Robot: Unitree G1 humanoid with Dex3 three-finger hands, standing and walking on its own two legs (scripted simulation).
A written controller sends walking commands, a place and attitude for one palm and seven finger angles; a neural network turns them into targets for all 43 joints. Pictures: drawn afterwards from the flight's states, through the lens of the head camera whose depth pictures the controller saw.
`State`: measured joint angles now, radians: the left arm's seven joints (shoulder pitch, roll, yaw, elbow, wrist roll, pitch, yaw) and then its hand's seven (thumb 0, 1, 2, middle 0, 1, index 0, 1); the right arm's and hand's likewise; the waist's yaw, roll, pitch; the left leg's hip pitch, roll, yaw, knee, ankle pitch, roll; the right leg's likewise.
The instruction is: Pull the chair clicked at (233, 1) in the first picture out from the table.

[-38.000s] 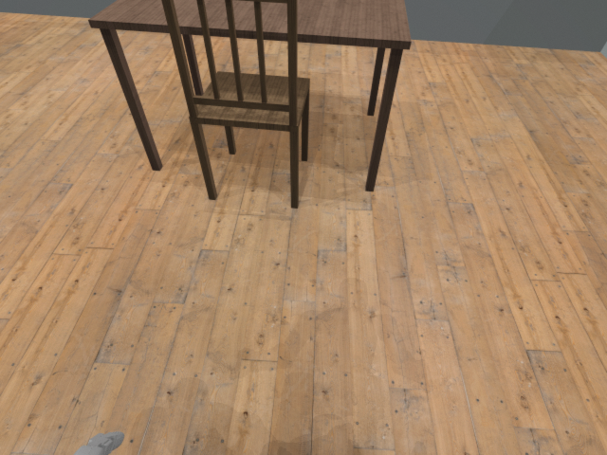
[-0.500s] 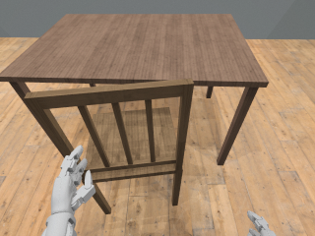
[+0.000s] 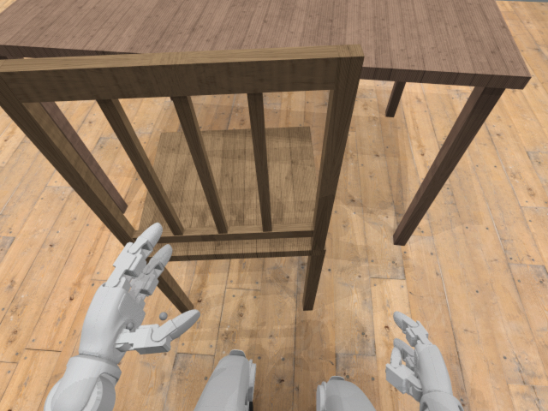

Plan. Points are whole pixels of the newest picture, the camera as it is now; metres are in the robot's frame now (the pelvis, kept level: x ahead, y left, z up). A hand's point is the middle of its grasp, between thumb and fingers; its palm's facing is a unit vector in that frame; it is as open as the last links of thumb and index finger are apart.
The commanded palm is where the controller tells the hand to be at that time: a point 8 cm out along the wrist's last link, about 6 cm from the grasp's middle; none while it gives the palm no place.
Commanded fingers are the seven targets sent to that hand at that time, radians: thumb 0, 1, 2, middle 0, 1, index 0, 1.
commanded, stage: raise the hand toward the chair's back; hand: left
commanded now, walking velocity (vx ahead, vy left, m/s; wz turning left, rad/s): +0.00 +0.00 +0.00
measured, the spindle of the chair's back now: (206, 178) +0.45 +0.15 +0.05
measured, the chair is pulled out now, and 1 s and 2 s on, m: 0.16 0.16 0.16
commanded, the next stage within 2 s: aim the fingers beside a spindle in 1.36 s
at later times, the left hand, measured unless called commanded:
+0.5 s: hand (98, 296) +0.24 +0.23 +0.09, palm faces +0.15 -0.99 -0.04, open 16.1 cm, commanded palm +0.22 +0.28 +0.07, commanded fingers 0.00 -0.50 0.30 -0.06 -0.08 -0.06 -0.08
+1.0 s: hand (99, 286) +0.26 +0.25 +0.06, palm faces +0.06 -1.00 -0.02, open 16.9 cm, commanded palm +0.23 +0.30 +0.08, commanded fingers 0.00 -0.50 0.30 -0.06 -0.08 -0.06 -0.08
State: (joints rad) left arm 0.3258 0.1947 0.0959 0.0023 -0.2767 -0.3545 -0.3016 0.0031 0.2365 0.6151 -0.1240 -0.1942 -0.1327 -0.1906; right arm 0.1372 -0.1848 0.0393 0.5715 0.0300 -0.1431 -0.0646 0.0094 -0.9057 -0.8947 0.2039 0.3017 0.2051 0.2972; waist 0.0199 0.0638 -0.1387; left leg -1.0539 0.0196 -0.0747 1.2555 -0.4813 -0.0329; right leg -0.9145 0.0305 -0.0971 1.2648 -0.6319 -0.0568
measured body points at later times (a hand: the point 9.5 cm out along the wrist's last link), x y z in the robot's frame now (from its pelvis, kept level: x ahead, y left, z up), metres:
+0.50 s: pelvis +0.01 +0.03 +0.02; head +0.07 +0.05 +0.47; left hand +0.23 +0.28 +0.09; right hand +0.20 -0.21 -0.05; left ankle +0.07 +0.14 -0.63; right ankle +0.00 -0.09 -0.63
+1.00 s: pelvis +0.01 +0.05 +0.03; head +0.07 +0.06 +0.47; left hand +0.25 +0.30 +0.07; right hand +0.17 -0.20 -0.05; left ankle +0.07 +0.14 -0.63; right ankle +0.00 -0.09 -0.63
